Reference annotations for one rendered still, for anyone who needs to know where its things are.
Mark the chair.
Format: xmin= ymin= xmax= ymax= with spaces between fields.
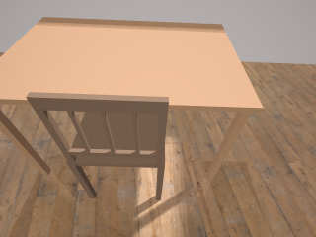
xmin=26 ymin=92 xmax=169 ymax=200

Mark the table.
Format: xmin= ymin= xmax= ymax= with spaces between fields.
xmin=0 ymin=17 xmax=264 ymax=180

